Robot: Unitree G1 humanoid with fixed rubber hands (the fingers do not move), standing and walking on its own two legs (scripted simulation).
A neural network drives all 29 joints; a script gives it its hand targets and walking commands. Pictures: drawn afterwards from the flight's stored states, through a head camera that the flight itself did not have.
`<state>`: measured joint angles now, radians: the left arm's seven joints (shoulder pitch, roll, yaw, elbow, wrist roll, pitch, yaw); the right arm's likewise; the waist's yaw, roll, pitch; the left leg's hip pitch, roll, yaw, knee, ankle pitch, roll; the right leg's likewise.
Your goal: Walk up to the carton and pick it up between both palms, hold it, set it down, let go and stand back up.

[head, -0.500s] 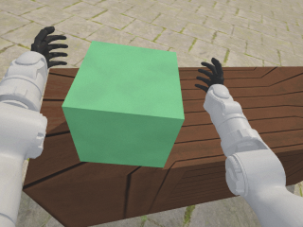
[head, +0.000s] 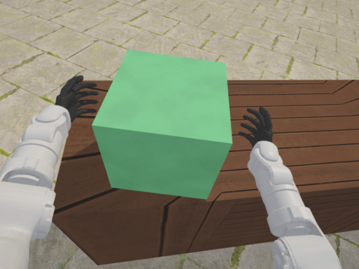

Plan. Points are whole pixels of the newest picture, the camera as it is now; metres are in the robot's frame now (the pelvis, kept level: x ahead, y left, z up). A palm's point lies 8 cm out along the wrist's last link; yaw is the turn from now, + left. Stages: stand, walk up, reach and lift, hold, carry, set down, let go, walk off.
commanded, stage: set down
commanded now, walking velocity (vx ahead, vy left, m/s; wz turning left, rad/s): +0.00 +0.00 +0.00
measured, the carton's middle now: (168, 125) +0.48 -0.05 +0.02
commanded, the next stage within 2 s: none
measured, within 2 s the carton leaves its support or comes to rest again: neither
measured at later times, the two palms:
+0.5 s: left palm (47, 142) +0.39 +0.22 +0.09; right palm (264, 166) +0.28 -0.24 +0.07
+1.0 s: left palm (25, 186) +0.31 +0.26 +0.05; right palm (254, 189) +0.24 -0.20 +0.05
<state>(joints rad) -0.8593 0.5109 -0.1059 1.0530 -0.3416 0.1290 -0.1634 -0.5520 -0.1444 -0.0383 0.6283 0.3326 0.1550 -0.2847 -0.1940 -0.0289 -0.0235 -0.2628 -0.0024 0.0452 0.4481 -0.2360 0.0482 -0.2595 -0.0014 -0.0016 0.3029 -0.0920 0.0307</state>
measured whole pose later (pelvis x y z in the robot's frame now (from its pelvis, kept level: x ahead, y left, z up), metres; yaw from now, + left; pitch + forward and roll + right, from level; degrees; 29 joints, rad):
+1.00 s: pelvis +0.02 +0.00 +0.00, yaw -1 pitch -3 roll -2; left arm -0.06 0.54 0.04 0.20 -0.34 0.17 -0.20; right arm 0.20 -0.08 0.00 -0.13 0.23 0.26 -0.32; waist -0.01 -0.02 0.10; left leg -0.09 0.01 0.06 0.43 -0.28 0.04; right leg -0.11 0.01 0.01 0.33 -0.16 0.02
